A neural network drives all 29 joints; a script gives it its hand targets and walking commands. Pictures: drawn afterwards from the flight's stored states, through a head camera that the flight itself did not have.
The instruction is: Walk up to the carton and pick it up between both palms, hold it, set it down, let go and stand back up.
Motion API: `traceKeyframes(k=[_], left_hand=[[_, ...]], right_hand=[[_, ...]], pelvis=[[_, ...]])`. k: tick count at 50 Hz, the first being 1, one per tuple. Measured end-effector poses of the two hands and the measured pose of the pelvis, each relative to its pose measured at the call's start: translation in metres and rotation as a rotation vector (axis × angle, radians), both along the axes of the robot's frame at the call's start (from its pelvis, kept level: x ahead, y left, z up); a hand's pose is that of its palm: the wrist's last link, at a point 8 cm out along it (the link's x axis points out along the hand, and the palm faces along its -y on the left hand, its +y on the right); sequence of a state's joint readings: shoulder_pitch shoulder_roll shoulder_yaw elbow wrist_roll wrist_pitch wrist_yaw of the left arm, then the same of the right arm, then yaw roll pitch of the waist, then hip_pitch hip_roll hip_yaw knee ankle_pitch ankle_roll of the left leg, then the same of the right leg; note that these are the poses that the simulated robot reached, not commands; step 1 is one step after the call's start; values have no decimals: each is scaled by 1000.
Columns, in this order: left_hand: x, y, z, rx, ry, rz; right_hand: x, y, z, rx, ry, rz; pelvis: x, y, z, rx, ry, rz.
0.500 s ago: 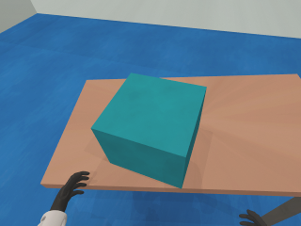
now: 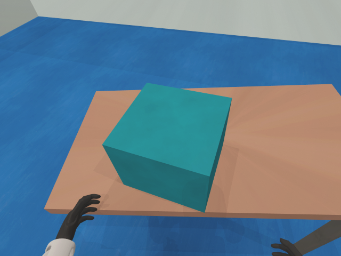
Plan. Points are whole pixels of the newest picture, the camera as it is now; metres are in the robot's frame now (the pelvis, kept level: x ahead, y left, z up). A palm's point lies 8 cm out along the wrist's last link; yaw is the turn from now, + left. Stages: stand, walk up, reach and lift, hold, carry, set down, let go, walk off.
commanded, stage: stand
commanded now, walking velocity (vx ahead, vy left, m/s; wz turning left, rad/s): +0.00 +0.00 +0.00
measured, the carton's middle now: (174, 144) +0.40 +0.04 +0.02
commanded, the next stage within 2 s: none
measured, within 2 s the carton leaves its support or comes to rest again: neither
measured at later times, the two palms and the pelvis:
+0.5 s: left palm (69, 231) +0.18 +0.27 +0.00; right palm out of the picture +0.12 -0.26 -0.11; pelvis -0.01 +0.00 +0.00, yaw +0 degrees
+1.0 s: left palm (69, 231) +0.18 +0.27 +0.00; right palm out of the picture +0.12 -0.26 -0.11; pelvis -0.01 +0.00 +0.00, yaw +0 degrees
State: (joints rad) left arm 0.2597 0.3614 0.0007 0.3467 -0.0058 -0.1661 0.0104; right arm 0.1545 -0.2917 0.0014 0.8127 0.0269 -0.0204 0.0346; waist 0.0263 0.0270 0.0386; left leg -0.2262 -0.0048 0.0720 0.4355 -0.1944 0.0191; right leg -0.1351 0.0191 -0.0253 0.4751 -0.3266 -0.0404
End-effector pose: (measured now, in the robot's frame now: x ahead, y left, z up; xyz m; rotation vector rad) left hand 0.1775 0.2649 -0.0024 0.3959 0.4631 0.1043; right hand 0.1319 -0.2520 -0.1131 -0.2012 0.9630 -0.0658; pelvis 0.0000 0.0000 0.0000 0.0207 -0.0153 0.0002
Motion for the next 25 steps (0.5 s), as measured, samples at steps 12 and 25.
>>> traceKeyframes(k=[12, 25], left_hand=[[-1, 0, -1, -4, -11, 0], [-1, 2, -2, -9, -21, -11]], right_hand=[[-3, -1, 3, -9, -6, -6], [-12, -4, 5, -21, 0, -22]], pelvis=[[-2, 1, 0, -1, -3, 0], [-6, 2, 0, -3, -9, 0]])
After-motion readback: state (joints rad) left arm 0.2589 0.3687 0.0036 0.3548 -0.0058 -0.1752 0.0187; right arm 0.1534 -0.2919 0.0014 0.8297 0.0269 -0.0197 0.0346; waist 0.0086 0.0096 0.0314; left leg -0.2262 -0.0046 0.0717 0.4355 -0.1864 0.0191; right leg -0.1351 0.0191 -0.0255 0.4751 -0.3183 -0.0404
